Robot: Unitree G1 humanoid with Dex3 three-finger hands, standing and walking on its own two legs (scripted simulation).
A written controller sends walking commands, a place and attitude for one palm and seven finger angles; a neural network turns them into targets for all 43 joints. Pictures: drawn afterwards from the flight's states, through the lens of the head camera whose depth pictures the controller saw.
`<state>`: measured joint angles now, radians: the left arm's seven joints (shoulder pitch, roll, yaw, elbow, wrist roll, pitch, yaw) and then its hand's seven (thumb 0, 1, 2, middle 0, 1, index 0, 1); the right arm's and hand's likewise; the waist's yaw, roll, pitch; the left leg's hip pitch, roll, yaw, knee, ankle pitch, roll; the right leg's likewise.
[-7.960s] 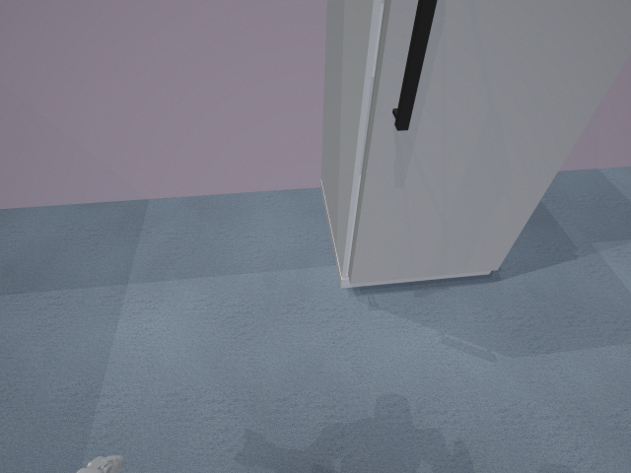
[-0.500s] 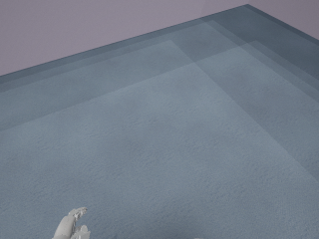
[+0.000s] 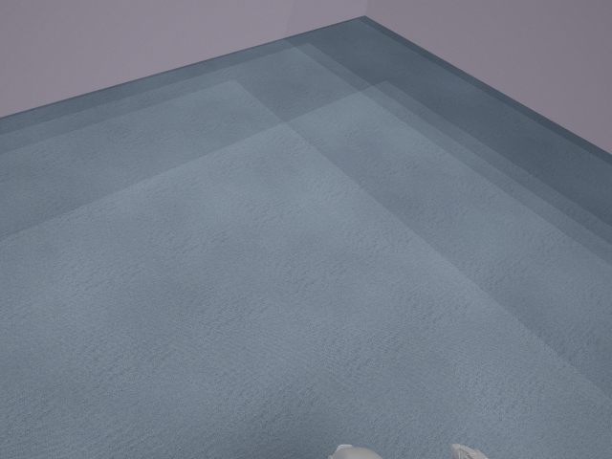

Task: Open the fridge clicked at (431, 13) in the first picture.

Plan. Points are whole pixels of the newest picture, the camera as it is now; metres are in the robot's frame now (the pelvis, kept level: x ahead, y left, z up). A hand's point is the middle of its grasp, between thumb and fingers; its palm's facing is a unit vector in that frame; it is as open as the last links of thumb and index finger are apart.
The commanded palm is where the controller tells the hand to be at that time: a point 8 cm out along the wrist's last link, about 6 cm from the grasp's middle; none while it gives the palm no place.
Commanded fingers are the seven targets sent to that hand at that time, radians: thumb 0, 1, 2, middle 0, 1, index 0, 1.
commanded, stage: turn to face it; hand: left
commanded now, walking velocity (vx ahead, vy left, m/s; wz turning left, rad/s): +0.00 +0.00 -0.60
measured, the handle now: out of the picture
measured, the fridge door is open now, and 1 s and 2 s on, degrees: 0 0 0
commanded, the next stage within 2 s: none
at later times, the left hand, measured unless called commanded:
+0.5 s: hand (232, 445) +0.16 +0.11 -0.15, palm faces -0.29 -0.92 -0.27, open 7.4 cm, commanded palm none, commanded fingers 0.00 0.90 0.90 -0.20 -0.30 -0.20 -0.30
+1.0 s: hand (216, 447) +0.16 +0.13 -0.17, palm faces -0.51 -0.84 -0.19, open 7.4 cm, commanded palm none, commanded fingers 0.00 0.90 0.90 -0.20 -0.30 -0.20 -0.30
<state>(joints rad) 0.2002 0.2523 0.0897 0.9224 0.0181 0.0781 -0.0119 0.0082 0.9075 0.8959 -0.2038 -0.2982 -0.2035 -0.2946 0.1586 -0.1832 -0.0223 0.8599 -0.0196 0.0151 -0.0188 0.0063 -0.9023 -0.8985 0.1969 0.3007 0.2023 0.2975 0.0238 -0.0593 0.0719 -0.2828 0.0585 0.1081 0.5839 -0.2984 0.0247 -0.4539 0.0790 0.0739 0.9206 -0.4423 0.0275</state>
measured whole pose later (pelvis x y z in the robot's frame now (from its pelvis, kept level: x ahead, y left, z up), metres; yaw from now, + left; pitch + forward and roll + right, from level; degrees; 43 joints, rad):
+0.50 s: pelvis -0.02 -0.05 +0.00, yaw -18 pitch -1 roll +0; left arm 0.12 0.21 0.06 0.89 0.01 0.03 0.00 0.01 0.91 0.90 -0.20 -0.30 -0.20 -0.29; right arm 0.25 -0.26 -0.08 0.95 -0.02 0.08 -0.01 0.01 -0.90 -0.90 0.20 0.30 0.20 0.30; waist -0.03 0.05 0.09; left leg -0.44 0.15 0.10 1.05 -0.48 -0.08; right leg -0.27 0.00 -0.06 0.59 -0.32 -0.03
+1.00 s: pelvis -0.02 -0.01 +0.01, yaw -36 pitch -1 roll -2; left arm 0.21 0.27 0.10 0.93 0.02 0.08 -0.03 0.01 0.91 0.90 -0.20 -0.30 -0.20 -0.29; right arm 0.18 -0.17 -0.02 0.87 -0.02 0.01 -0.02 0.01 -0.90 -0.90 0.20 0.30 0.20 0.30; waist 0.03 -0.06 0.08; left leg -0.23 0.08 0.15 0.51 -0.27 0.02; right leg -0.49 0.03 0.03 1.15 -0.41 0.06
